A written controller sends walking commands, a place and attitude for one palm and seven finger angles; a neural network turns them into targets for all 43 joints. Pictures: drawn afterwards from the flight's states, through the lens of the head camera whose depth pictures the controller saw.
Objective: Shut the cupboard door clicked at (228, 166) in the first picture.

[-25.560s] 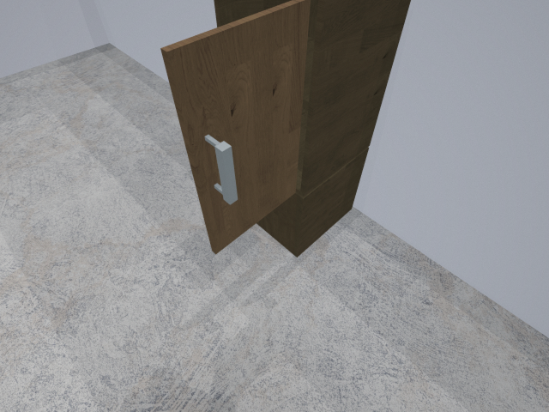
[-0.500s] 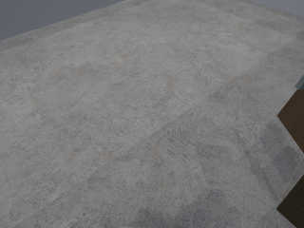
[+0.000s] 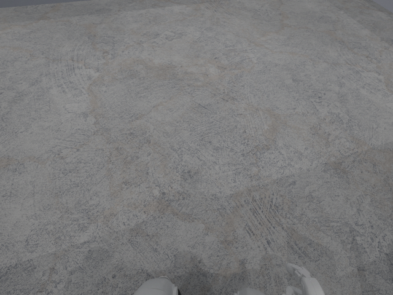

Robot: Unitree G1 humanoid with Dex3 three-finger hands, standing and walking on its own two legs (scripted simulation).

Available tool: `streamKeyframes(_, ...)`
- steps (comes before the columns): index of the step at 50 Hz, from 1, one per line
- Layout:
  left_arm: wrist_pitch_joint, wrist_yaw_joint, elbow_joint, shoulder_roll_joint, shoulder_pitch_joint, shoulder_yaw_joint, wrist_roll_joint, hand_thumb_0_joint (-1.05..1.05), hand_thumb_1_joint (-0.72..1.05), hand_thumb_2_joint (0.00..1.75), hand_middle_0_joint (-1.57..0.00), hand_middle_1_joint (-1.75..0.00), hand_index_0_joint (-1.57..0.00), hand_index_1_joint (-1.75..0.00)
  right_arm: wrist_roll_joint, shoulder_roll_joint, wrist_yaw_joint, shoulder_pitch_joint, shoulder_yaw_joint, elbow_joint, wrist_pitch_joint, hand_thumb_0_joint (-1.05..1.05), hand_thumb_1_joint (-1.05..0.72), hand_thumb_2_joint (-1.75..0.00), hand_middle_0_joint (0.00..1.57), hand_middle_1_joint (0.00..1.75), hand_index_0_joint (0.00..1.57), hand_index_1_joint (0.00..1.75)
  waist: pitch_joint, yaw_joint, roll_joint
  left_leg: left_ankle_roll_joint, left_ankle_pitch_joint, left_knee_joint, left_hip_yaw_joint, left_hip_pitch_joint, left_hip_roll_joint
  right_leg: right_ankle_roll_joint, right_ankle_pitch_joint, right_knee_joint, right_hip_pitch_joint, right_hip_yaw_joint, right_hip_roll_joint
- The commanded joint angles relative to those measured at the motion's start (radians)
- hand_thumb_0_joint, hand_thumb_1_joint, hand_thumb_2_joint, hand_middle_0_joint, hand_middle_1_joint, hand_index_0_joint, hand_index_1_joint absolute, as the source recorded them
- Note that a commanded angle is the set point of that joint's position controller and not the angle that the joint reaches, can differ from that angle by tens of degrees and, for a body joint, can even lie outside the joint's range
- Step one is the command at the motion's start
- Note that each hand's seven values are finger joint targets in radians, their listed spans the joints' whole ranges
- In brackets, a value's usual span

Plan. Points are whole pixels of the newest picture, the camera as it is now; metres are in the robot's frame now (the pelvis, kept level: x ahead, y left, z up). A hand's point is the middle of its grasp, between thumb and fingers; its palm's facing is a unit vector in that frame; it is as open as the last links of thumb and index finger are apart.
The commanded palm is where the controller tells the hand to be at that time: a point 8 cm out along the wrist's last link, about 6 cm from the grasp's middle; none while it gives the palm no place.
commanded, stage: walk to a spot facing it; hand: left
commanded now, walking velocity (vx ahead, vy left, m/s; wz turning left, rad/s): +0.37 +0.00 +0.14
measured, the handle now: out of the picture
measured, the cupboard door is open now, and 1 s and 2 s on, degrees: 59 59 59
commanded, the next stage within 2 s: turn to face it in 0.22 s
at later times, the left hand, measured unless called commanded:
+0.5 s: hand (158, 202) +0.34 +0.13 -0.14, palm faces -0.03 -0.98 -0.19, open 7.4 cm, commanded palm none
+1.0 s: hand (134, 184) +0.39 +0.21 -0.16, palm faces -0.17 -0.97 -0.20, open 7.4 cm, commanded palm none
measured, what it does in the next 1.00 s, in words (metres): walks ahead, turning right: right foot, then left foot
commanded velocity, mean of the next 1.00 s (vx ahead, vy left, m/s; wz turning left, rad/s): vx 0.08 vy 0.00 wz -0.40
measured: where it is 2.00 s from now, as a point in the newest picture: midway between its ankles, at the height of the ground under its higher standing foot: (193, 259)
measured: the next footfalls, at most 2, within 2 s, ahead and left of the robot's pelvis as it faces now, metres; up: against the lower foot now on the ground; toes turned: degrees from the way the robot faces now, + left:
right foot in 0.40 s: +0.30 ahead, -0.12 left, +0.00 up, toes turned -3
left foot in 0.86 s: +0.37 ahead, +0.11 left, +0.00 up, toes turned -9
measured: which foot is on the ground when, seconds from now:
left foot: down 0.00-0.42, up 0.44-0.84, down 0.86-1.00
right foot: up 0.00-0.38, down 0.40-0.86, up 0.88-1.00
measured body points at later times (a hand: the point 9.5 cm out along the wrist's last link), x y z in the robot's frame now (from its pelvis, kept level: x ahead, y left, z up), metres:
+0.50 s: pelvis +0.21 -0.04 +0.01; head +0.26 -0.05 +0.46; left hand +0.34 +0.18 -0.13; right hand +0.13 -0.25 -0.15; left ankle +0.09 +0.07 -0.65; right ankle +0.26 -0.12 -0.72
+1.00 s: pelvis +0.29 +0.02 +0.02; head +0.33 +0.04 +0.47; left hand +0.40 +0.26 -0.14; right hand +0.37 -0.25 -0.09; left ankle +0.33 +0.11 -0.72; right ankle +0.23 -0.11 -0.64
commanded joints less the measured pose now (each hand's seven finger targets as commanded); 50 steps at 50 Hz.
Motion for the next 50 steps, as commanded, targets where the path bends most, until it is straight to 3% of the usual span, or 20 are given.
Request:
streamKeyframes(1, -0.029, -0.011, -0.094, 0.041, -0.005, 0.021, 0.009, 0.00, 0.90, 0.90, -0.20, -0.30, -0.20, -0.30, 0.004, -0.136, -0.034, 0.176, -0.031, 0.030, -0.023, 0.00, -0.90, -0.90, 0.20, 0.30, 0.20, 0.30, -0.119, -0.058, 0.133, 0.074, -0.016, -0.448, -0.326, 0.184, 0.249, 0.002, 0.152, -0.063, -0.191, 0.062, -0.014)
streamKeyframes(7, -0.019, -0.018, -0.129, 0.051, -0.142, 0.017, 0.003, 0.00, 0.90, 0.90, -0.20, -0.30, -0.20, -0.30, 0.012, -0.100, -0.037, 0.255, -0.035, 0.102, -0.034, 0.00, -0.90, -0.90, 0.20, 0.30, 0.20, 0.30, -0.051, -0.054, 0.079, 0.098, 0.068, -0.517, -0.281, 0.224, 0.229, 0.009, 0.313, -0.292, -0.217, 0.073, 0.005)
streamKeyframes(16, -0.030, -0.012, -0.165, 0.050, -0.307, -0.004, -0.005, 0.00, 0.90, 0.90, -0.20, -0.30, -0.20, -0.30, 0.001, -0.096, -0.050, 0.392, -0.025, 0.202, -0.028, 0.00, -0.90, -0.90, 0.20, 0.30, 0.20, 0.30, -0.033, -0.090, 0.119, 0.075, 0.563, -0.362, -0.216, 0.380, 0.224, -0.047, 0.270, -0.577, -0.088, 0.016, 0.100)
streamKeyframes(19, -0.041, 0.001, -0.092, 0.080, -0.084, 0.005, -0.007, 0.00, 0.90, 0.90, -0.20, -0.30, -0.20, -0.30, 0.016, -0.095, -0.055, 0.374, -0.021, 0.217, -0.024, 0.00, -0.90, -0.90, 0.20, 0.30, 0.20, 0.30, -0.142, 0.011, 0.088, -0.005, 0.737, -0.099, -0.133, 0.309, 0.179, -0.087, 0.432, -0.718, 0.271, 0.003, 0.143)
streamKeyframes(20, -0.049, 0.012, -0.052, 0.139, 0.051, 0.021, -0.004, 0.00, 0.90, 0.90, -0.20, -0.30, -0.20, -0.30, 0.025, -0.080, -0.051, 0.365, -0.022, 0.204, -0.028, 0.00, -0.90, -0.90, 0.20, 0.30, 0.20, 0.30, -0.235, 0.058, 0.003, -0.048, 0.541, 0.097, -0.083, 0.127, 0.112, -0.147, 0.723, -0.674, 0.516, 0.167, 0.016)
streamKeyframes(21, -0.056, 0.019, -0.018, 0.207, 0.148, 0.038, -0.005, 0.00, 0.90, 0.90, -0.20, -0.30, -0.20, -0.30, 0.034, -0.048, -0.050, 0.401, -0.024, 0.185, -0.032, 0.00, -0.90, -0.90, 0.20, 0.30, 0.20, 0.30, -0.323, 0.057, -0.157, -0.098, -0.123, 0.392, -0.007, -0.078, -0.035, -0.288, 1.033, -0.746, 0.694, 0.448, -0.236)
streamKeyframes(22, -0.054, 0.025, -0.019, 0.198, 0.132, 0.038, -0.021, 0.00, 0.90, 0.90, -0.20, -0.30, -0.20, -0.30, 0.033, -0.066, -0.058, 0.368, -0.026, 0.176, -0.020, 0.00, -0.90, -0.90, 0.20, 0.30, 0.20, 0.30, -0.326, 0.047, -0.191, -0.102, -0.376, 0.548, -0.097, -0.116, -0.020, -0.352, 1.140, -0.789, 0.625, 0.514, -0.283)
streamKeyframes(23, -0.046, 0.033, -0.050, 0.166, 0.041, 0.032, -0.019, 0.00, 0.90, 0.90, -0.20, -0.30, -0.20, -0.30, 0.026, -0.061, -0.057, 0.314, -0.027, 0.165, -0.014, 0.00, -0.90, -0.90, 0.20, 0.30, 0.20, 0.30, -0.248, 0.031, -0.127, -0.104, -0.315, 0.587, -0.150, -0.162, 0.025, -0.343, 1.092, -0.804, 0.520, 0.456, -0.239)
streamKeyframes(25, -0.040, 0.036, -0.081, 0.120, -0.058, 0.027, -0.020, 0.00, 0.90, 0.90, -0.20, -0.30, -0.20, -0.30, 0.022, -0.032, -0.051, 0.249, -0.022, 0.147, 0.009, 0.00, -0.90, -0.90, 0.20, 0.30, 0.20, 0.30, -0.179, -0.020, -0.026, -0.123, -0.202, 0.539, -0.150, -0.142, 0.070, -0.286, 0.992, -0.842, 0.343, 0.320, -0.151)
streamKeyframes(28, -0.040, 0.036, -0.097, 0.105, -0.111, 0.030, -0.012, 0.00, 0.90, 0.90, -0.20, -0.30, -0.20, -0.30, 0.012, -0.005, -0.045, 0.280, -0.020, 0.146, 0.044, 0.00, -0.90, -0.90, 0.20, 0.30, 0.20, 0.30, -0.190, -0.074, -0.045, -0.148, -0.122, 0.442, -0.126, -0.087, 0.070, -0.236, 0.880, -0.870, 0.217, 0.251, -0.082)
streamKeyframes(35, -0.015, 0.024, -0.123, 0.152, -0.099, 0.056, -0.004, 0.00, 0.90, 0.90, -0.20, -0.30, -0.20, -0.30, 0.014, -0.049, -0.042, 0.102, -0.035, 0.034, 0.054, 0.00, -0.90, -0.90, 0.20, 0.30, 0.20, 0.30, -0.187, -0.047, -0.102, -0.168, -0.096, 0.220, -0.128, -0.092, 0.041, -0.230, 0.671, -0.855, 0.203, 0.362, -0.049)
streamKeyframes(38, -0.002, 0.020, -0.139, 0.180, -0.102, 0.067, -0.002, 0.00, 0.90, 0.90, -0.20, -0.30, -0.20, -0.30, 0.021, -0.067, -0.046, 0.064, -0.036, 0.000, 0.044, 0.00, -0.90, -0.90, 0.20, 0.30, 0.20, 0.30, -0.182, -0.035, -0.106, -0.162, -0.091, 0.079, -0.129, 0.006, 0.011, -0.216, 0.629, -0.822, 0.173, 0.419, -0.044)
streamKeyframes(40, 0.009, 0.018, -0.152, 0.187, -0.130, 0.069, -0.007, 0.00, 0.90, 0.90, -0.20, -0.30, -0.20, -0.30, 0.024, -0.088, -0.051, 0.100, -0.036, -0.003, 0.038, 0.00, -0.90, -0.90, 0.20, 0.30, 0.20, 0.30, -0.177, -0.064, -0.111, -0.157, 0.002, -0.083, -0.133, 0.149, 0.001, -0.170, 0.544, -0.779, 0.089, 0.423, -0.010)
streamKeyframes(41, 0.014, 0.017, -0.166, 0.170, -0.144, 0.065, -0.012, 0.00, 0.90, 0.90, -0.20, -0.30, -0.20, -0.30, 0.022, -0.115, -0.055, 0.134, -0.040, 0.000, 0.029, 0.00, -0.90, -0.90, 0.20, 0.30, 0.20, 0.30, -0.185, -0.083, -0.080, -0.148, 0.066, -0.206, -0.138, 0.280, 0.032, -0.128, 0.462, -0.733, 0.007, 0.399, 0.037)
streamKeyframes(42, 0.019, 0.012, -0.178, 0.121, -0.117, 0.053, -0.018, 0.00, 0.90, 0.90, -0.20, -0.30, -0.20, -0.30, 0.015, -0.186, -0.057, 0.147, -0.050, -0.005, 0.021, 0.00, -0.90, -0.90, 0.20, 0.30, 0.20, 0.30, -0.196, -0.079, 0.125, -0.096, 0.129, -0.299, -0.309, 0.375, 0.206, -0.076, 0.213, -0.618, -0.122, 0.313, 0.152)
streamKeyframes(43, 0.021, 0.003, -0.202, 0.094, -0.106, 0.046, -0.023, 0.00, 0.90, 0.90, -0.20, -0.30, -0.20, -0.30, 0.000, -0.274, -0.059, 0.182, -0.062, -0.024, 0.023, 0.00, -0.90, -0.90, 0.20, 0.30, 0.20, 0.30, -0.196, -0.091, 0.327, 0.029, 0.249, -0.363, -0.510, 0.379, 0.447, -0.024, -0.182, -0.373, -0.203, 0.151, 0.231)
streamKeyframes(44, 0.023, 0.000, -0.204, 0.134, -0.123, 0.049, -0.010, 0.00, 0.90, 0.90, -0.20, -0.30, -0.20, -0.30, -0.004, -0.273, -0.059, 0.171, -0.060, -0.031, 0.028, 0.00, -0.90, -0.90, 0.20, 0.30, 0.20, 0.30, -0.181, -0.094, 0.248, 0.089, 0.228, -0.375, -0.515, 0.291, 0.494, -0.014, -0.209, -0.191, -0.183, 0.140, 0.188)
streamKeyframes(45, 0.030, -0.007, -0.198, 0.142, -0.140, 0.058, -0.002, 0.00, 0.90, 0.90, -0.20, -0.30, -0.20, -0.30, -0.008, -0.261, -0.062, 0.135, -0.055, -0.044, 0.026, 0.00, -0.90, -0.90, 0.20, 0.30, 0.20, 0.30, -0.158, -0.075, 0.216, 0.090, 0.259, -0.376, -0.481, 0.240, 0.454, -0.004, -0.162, -0.077, -0.192, 0.143, 0.173)
streamKeyframes(47, 0.041, -0.021, -0.185, 0.143, -0.105, 0.063, -0.005, 0.00, 0.90, 0.90, -0.20, -0.30, -0.20, -0.30, -0.002, -0.218, -0.064, 0.029, -0.038, -0.084, 0.030, 0.00, -0.90, -0.90, 0.20, 0.30, 0.20, 0.30, -0.119, -0.023, 0.196, 0.058, 0.271, -0.358, -0.300, 0.183, 0.374, 0.012, -0.059, 0.003, -0.186, 0.118, 0.128)
streamKeyframes(50, 0.058, -0.031, -0.194, 0.124, -0.114, 0.057, -0.009, 0.00, 0.90, 0.90, -0.20, -0.30, -0.20, -0.30, -0.001, -0.205, -0.061, 0.054, -0.036, -0.078, 0.032, 0.00, -0.90, -0.90, 0.20, 0.30, 0.20, 0.30, -0.133, -0.030, 0.213, 0.030, 0.297, -0.348, -0.167, 0.214, 0.322, 0.031, 0.014, -0.046, -0.166, 0.085, 0.117)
